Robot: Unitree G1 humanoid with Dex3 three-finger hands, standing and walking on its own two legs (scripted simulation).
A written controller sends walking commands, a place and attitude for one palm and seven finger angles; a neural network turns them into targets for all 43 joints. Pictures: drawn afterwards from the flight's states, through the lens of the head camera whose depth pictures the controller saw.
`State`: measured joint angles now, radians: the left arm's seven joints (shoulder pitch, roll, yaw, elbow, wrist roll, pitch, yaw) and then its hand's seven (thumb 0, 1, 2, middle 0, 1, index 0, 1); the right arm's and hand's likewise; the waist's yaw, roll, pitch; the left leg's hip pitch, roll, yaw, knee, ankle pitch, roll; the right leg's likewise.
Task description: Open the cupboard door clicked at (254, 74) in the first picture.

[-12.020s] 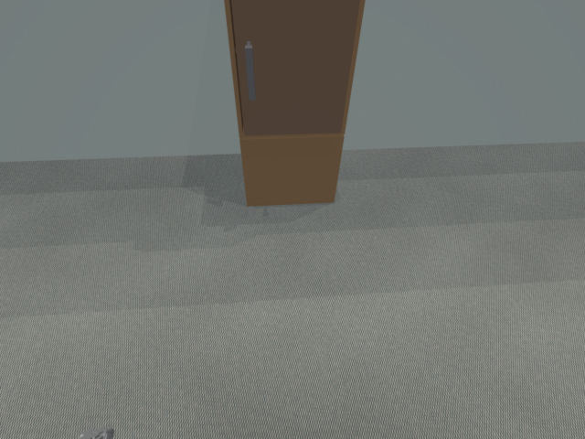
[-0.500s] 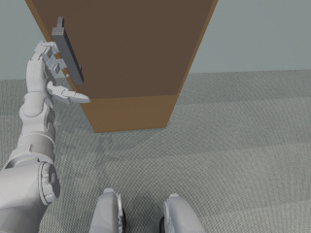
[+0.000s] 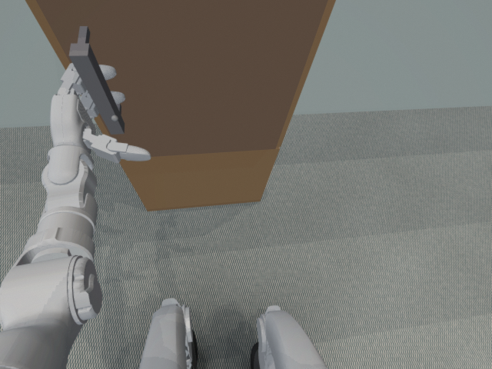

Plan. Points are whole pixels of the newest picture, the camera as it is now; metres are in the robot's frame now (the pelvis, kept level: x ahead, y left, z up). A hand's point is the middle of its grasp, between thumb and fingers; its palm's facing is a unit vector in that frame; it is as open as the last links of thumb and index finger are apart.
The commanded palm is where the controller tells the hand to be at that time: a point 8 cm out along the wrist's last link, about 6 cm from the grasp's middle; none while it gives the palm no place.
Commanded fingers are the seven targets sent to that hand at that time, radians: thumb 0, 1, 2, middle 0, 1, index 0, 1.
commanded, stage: slide the fingers in behind the handle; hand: left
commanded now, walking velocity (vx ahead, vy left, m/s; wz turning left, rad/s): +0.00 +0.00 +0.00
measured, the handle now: (102, 86) +0.56 +0.20 +0.05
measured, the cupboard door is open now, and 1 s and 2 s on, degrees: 0 0 27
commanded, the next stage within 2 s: close the thumb around the handle in 0.42 s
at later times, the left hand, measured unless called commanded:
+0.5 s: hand (117, 118) +0.50 +0.18 +0.05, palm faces +0.08 -1.00 -0.02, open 14.1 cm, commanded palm +0.47 +0.21 +0.05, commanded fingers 0.00 -0.50 0.30 -0.30 -1.20 -0.30 -1.20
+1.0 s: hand (116, 118) +0.50 +0.18 +0.04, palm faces +0.08 -1.00 -0.02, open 8.0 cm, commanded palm +0.47 +0.21 +0.05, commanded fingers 0.00 0.90 0.90 -0.40 -1.35 -0.40 -1.35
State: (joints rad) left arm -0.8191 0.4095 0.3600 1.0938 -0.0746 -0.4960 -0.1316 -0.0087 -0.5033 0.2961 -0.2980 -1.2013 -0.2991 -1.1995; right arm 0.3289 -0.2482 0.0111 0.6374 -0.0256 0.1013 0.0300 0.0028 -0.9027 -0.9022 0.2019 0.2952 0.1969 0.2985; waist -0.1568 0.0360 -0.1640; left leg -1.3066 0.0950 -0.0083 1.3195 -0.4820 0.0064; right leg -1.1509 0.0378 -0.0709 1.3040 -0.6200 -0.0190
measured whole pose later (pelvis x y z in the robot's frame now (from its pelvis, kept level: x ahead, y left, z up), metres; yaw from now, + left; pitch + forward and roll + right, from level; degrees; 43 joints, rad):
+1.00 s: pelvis +0.00 +0.01 +0.00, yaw +0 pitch +27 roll -4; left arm -0.83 0.39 0.34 1.12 -0.07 -0.51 -0.09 0.00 0.37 0.67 -0.36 -1.29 -0.35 -1.29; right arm 0.32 -0.24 0.01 0.64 -0.03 0.11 0.04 0.00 -0.90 -0.90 0.20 0.30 0.20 0.30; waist -0.16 0.04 -0.17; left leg -1.31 0.09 0.00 1.32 -0.48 0.02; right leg -1.15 0.03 -0.06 1.30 -0.62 -0.01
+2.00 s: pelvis +0.02 -0.01 +0.02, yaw +3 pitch +22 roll -1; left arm -0.10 -0.11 -0.05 0.41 0.08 -0.47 0.54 0.04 0.69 0.78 -0.27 -1.30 -0.31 -1.29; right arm 0.19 -0.19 -0.02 0.56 -0.09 0.06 0.08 0.01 -0.90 -0.90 0.20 0.29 0.19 0.30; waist -0.03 0.01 -0.21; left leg -1.10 0.06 0.00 1.21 -0.49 -0.01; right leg -0.96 0.01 -0.06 1.23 -0.65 -0.03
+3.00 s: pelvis +0.01 -0.05 +0.02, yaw +6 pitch +20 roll +1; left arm 0.15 -0.09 -0.24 0.22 0.11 -0.40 0.56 0.00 -0.39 0.34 -0.29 -1.12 -0.31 -1.12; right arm 0.19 -0.19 -0.01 0.59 -0.08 -0.07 0.02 0.01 -0.90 -0.90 0.20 0.30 0.19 0.30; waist -0.01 0.04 -0.21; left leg -1.09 0.04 -0.05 1.21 -0.46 -0.06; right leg -0.96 0.00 -0.11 1.28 -0.67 -0.09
